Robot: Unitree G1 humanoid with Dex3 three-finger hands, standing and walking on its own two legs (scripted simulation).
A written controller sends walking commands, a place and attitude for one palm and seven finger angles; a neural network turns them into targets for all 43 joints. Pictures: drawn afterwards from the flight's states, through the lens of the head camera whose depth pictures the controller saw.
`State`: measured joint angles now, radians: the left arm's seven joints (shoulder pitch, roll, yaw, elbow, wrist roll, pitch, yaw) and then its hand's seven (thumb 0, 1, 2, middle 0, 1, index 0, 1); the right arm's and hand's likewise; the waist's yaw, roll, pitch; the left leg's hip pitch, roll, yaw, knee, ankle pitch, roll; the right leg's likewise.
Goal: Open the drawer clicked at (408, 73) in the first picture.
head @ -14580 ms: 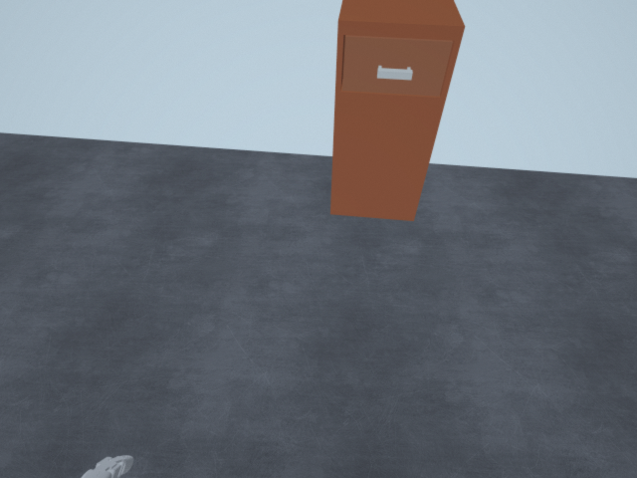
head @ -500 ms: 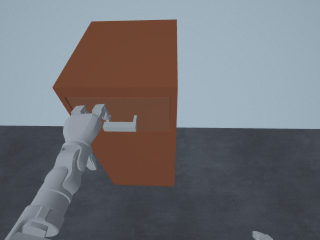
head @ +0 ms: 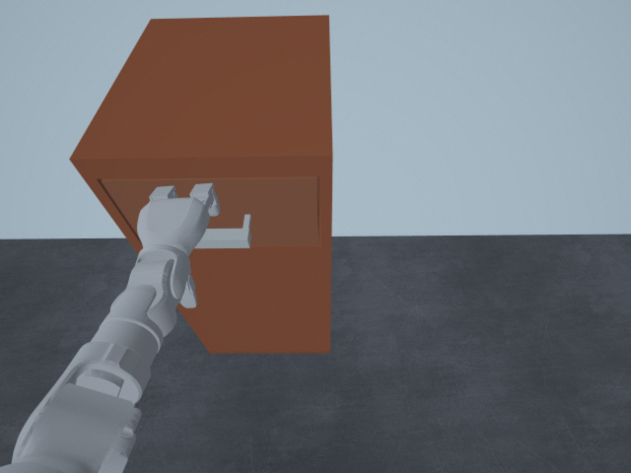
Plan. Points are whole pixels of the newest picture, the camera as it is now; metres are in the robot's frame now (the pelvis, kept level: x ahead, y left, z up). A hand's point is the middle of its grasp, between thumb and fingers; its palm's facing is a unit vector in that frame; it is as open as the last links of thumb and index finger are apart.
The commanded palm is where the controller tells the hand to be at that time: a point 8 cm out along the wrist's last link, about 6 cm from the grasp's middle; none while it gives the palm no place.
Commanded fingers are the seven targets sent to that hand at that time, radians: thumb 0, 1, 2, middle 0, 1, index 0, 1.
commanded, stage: move the hooked fingers above the handle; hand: left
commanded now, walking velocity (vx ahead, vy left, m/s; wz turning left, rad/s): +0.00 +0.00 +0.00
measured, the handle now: (218, 229) +0.50 +0.17 -0.05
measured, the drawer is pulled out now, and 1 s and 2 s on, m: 0.00 0.00 0.00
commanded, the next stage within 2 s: none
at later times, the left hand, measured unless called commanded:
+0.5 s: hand (213, 229) +0.46 +0.16 +0.02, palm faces -0.05 -0.03 -1.00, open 13.5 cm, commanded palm +0.44 +0.18 +0.07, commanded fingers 0.00 -0.50 0.30 -0.30 -1.20 -0.30 -1.20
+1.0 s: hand (209, 232) +0.46 +0.17 +0.00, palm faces +0.02 -0.06 -1.00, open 13.5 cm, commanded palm +0.45 +0.18 +0.07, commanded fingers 0.00 -0.50 0.30 -0.30 -1.20 -0.30 -1.20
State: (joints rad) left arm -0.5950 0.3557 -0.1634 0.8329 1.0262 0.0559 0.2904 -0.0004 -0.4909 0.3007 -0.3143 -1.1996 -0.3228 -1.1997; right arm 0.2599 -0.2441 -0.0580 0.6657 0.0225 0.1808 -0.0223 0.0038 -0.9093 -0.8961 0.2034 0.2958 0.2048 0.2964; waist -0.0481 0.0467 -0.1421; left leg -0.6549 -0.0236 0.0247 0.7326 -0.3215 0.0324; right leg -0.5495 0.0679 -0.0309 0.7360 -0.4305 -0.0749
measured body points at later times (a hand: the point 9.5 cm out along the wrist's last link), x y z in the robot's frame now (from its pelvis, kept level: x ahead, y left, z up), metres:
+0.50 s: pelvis -0.01 +0.01 +0.00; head +0.05 +0.00 +0.44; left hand +0.45 +0.16 +0.07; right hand +0.00 -0.25 -0.14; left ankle +0.01 +0.10 -0.71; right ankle -0.05 -0.07 -0.71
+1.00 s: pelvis -0.01 +0.03 -0.02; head +0.07 +0.02 +0.43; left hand +0.45 +0.17 +0.06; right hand +0.02 -0.24 -0.15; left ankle +0.01 +0.10 -0.71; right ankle -0.05 -0.07 -0.71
